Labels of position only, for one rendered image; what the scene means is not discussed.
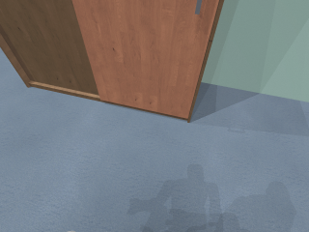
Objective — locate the wardrobe door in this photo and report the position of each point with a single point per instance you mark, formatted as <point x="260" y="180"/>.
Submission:
<point x="146" y="54"/>
<point x="46" y="40"/>

